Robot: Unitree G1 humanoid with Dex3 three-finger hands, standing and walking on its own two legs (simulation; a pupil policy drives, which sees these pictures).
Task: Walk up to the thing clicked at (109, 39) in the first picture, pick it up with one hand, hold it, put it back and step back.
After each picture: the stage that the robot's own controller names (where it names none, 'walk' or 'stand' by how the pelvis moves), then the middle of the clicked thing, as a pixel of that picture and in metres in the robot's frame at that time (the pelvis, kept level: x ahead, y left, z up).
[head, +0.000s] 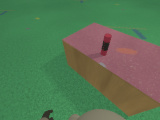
stand; (105, 45) +0.77 -0.12 -0.05
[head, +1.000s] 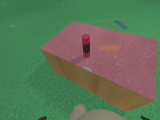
walk; (86, 47) +0.66 +0.12 -0.03
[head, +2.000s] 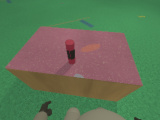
stand; (71, 53) +0.55 +0.20 -0.02
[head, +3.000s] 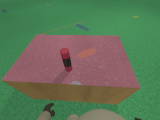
stand; (66, 61) +0.50 +0.23 -0.04
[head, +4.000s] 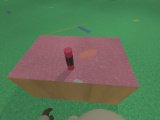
stand; (69, 59) +0.53 +0.22 -0.05
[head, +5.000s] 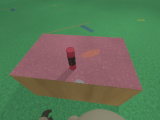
stand; (71, 59) +0.53 +0.20 -0.06
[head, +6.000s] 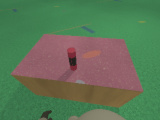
stand; (72, 60) +0.53 +0.19 -0.06
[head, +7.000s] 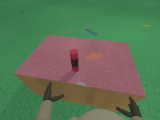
rise first; (74, 61) +0.53 +0.18 -0.05
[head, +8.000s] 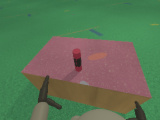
go down; (77, 61) +0.54 +0.17 -0.05
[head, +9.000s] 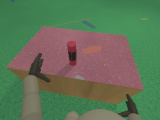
go down; (72, 54) +0.55 +0.16 -0.03
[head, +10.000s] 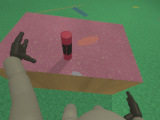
go down; (67, 47) +0.54 +0.17 +0.02
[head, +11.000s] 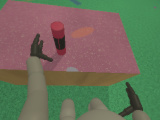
close in; (59, 41) +0.54 +0.17 +0.04
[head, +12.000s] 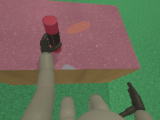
close; (54, 37) +0.55 +0.18 +0.06
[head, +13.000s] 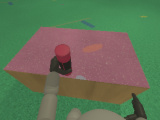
lift; (65, 63) +0.35 +0.17 +0.13
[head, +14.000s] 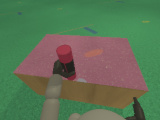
lift; (68, 65) +0.32 +0.15 +0.15
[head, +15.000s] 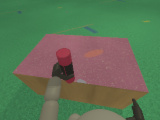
hold; (67, 68) +0.32 +0.16 +0.13
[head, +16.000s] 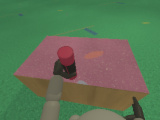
crouch; (69, 66) +0.31 +0.14 +0.17
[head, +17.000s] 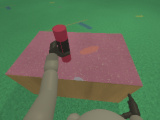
crouch; (63, 46) +0.45 +0.18 +0.18
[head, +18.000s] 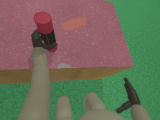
lower; (48, 36) +0.54 +0.18 +0.05
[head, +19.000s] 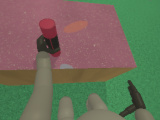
lower; (52, 41) +0.52 +0.17 +0.06
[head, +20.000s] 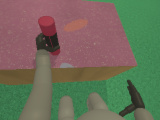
lower; (51, 39) +0.53 +0.17 +0.06
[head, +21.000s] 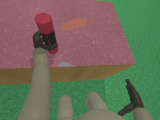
lower; (49, 37) +0.54 +0.18 +0.06
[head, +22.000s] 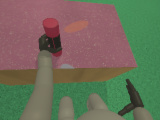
loosen; (54, 41) +0.52 +0.16 +0.06
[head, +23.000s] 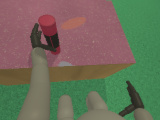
withdraw; (52, 39) +0.53 +0.16 +0.07
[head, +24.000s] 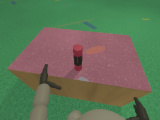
sink last; (78, 59) +0.49 +0.13 +0.00
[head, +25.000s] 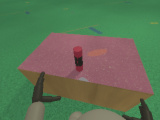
stand; (78, 60) +0.51 +0.15 +0.00
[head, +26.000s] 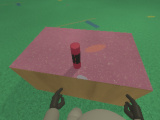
stand; (76, 57) +0.50 +0.15 +0.01
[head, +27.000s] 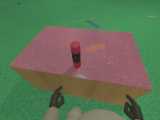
stand; (76, 56) +0.50 +0.15 +0.02
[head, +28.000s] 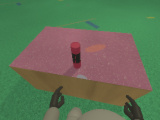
stand; (76, 56) +0.50 +0.15 +0.02
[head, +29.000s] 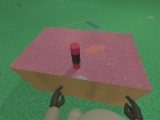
stand; (75, 57) +0.50 +0.16 +0.01
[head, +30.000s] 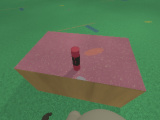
stand; (76, 59) +0.51 +0.16 -0.03
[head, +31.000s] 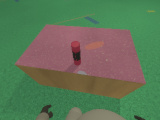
walk; (76, 54) +0.54 +0.16 -0.04
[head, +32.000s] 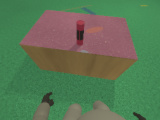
walk; (80, 34) +0.75 +0.14 -0.03
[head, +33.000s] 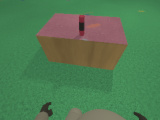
walk; (81, 26) +1.06 +0.18 -0.03
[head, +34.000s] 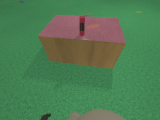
stand; (82, 26) +1.10 +0.19 -0.05
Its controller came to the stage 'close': yes
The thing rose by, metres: 0.21
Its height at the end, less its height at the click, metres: +0.00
